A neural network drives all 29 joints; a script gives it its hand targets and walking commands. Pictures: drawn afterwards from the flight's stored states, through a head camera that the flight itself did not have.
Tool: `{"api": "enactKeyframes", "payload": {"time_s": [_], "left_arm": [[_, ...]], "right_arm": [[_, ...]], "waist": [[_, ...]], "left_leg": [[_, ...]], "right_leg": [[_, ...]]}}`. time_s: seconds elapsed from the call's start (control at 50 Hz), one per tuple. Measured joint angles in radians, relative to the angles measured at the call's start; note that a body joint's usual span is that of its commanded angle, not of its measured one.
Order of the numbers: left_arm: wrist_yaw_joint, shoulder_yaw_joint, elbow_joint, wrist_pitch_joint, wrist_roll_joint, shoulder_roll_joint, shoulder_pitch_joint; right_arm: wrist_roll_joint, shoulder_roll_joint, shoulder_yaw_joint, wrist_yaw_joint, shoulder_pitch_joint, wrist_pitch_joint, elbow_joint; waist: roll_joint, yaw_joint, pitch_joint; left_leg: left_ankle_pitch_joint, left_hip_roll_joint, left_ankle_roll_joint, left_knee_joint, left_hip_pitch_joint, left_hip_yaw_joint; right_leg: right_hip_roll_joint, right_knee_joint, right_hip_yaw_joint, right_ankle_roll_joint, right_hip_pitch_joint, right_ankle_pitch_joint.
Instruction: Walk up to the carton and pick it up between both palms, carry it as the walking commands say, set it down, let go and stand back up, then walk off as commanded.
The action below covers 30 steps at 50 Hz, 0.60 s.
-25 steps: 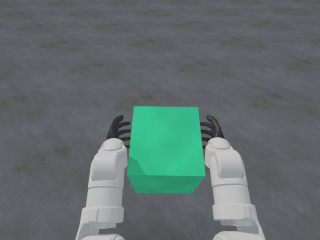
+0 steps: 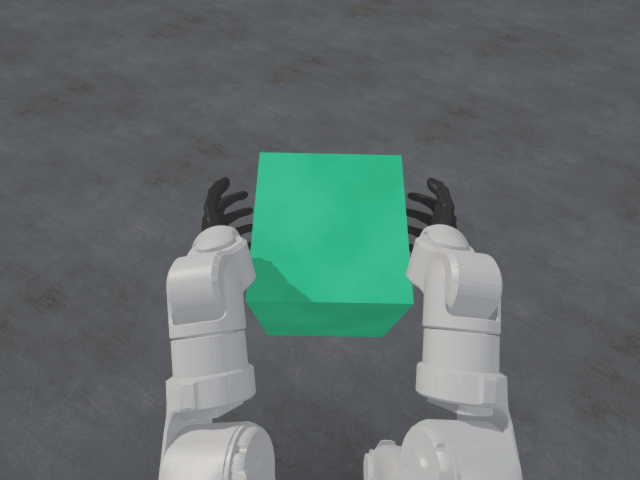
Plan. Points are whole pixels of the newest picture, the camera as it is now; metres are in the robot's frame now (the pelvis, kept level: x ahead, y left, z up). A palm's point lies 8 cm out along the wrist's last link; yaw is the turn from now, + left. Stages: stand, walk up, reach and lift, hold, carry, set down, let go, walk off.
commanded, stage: carry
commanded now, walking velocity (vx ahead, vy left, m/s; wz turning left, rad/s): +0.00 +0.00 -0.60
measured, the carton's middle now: (327, 254) +0.38 +0.02 +0.03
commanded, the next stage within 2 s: none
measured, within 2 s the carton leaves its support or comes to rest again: neither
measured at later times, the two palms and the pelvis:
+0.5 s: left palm (356, 239) +0.37 -0.01 +0.09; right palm (576, 315) +0.28 -0.24 +0.10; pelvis -0.01 +0.00 -0.01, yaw -19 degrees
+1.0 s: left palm (437, 280) +0.30 -0.09 +0.12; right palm out of the picture +0.17 -0.30 +0.12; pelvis -0.06 -0.01 -0.01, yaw -29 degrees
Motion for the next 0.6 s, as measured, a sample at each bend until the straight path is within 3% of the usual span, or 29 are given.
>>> {"api": "enactKeyframes", "payload": {"time_s": [0.08,0.12,0.14,0.2,0.26,0.34,0.44,0.48,0.54,0.6], "left_arm": [[0.011,-0.017,0.003,-0.002,-0.024,0.016,-0.014],[0.013,-0.024,0.014,0.002,-0.025,0.021,-0.027],[0.014,-0.026,0.023,-0.001,-0.023,0.019,-0.035],[0.017,-0.036,0.037,-0.012,-0.007,0.001,-0.029],[0.015,-0.030,0.029,-0.014,0.014,-0.021,-0.011],[0.003,-0.032,-0.006,-0.024,0.023,-0.019,-0.009],[-0.005,-0.033,-0.022,-0.024,0.028,-0.018,-0.005],[-0.005,-0.028,-0.020,-0.018,0.031,-0.016,-0.004],[-0.001,-0.023,-0.015,-0.007,0.024,-0.009,0.019],[0.008,-0.021,0.002,0.001,0.012,-0.006,0.022]], "right_arm": [[-0.010,0.001,-0.002,0.005,-0.003,-0.002,-0.020],[-0.014,0.000,-0.006,0.008,0.000,-0.001,-0.024],[-0.013,-0.003,-0.011,0.009,-0.001,-0.002,-0.025],[0.003,-0.015,-0.014,0.014,0.024,-0.006,-0.033],[0.028,-0.016,-0.017,0.006,0.045,-0.010,-0.036],[0.045,-0.016,-0.003,-0.002,0.042,-0.032,-0.051],[0.044,-0.014,0.003,-0.004,0.036,-0.032,-0.057],[0.036,-0.011,0.002,0.001,0.031,-0.030,-0.042],[0.016,-0.007,0.007,0.008,0.022,-0.018,-0.007],[-0.001,-0.009,0.011,0.016,0.028,-0.007,0.005]], "waist": [[0.013,0.019,-0.002],[0.007,0.017,-0.009],[0.010,0.017,-0.009],[0.001,-0.007,0.008],[-0.014,-0.043,0.031],[-0.026,-0.073,0.050],[-0.037,-0.082,0.023],[-0.062,-0.082,0.012],[-0.043,-0.054,-0.001],[-0.015,-0.027,-0.011]], "left_leg": [[-0.039,0.067,-0.027,0.062,-0.016,0.038],[-0.066,0.096,-0.045,0.136,-0.042,0.061],[-0.072,0.115,-0.058,0.203,-0.071,0.063],[-0.210,0.068,-0.104,0.439,-0.191,-0.024],[-0.189,0.022,-0.110,0.507,-0.271,-0.054],[-0.090,-0.005,-0.100,0.414,-0.297,-0.061],[-0.007,-0.038,-0.077,0.156,-0.202,-0.047],[0.087,-0.049,-0.033,0.075,-0.161,-0.015],[0.068,-0.013,0.019,0.097,-0.151,0.027],[0.072,0.033,0.013,0.070,-0.125,0.052]], "right_leg": [[-0.019,-0.177,-0.064,0.000,0.096,0.005],[-0.017,-0.330,-0.086,-0.012,0.171,0.109],[-0.009,-0.356,-0.089,-0.037,0.178,0.196],[-0.001,-0.294,-0.056,-0.073,0.139,0.138],[0.001,-0.310,-0.015,-0.071,0.134,0.143],[0.016,-0.326,0.047,-0.063,0.119,0.177],[0.039,-0.315,0.121,-0.041,0.093,0.193],[0.032,-0.276,0.140,-0.031,0.077,0.180],[0.012,-0.069,0.055,-0.011,0.031,-0.042],[-0.012,0.018,-0.005,-0.004,0.045,-0.077]]}}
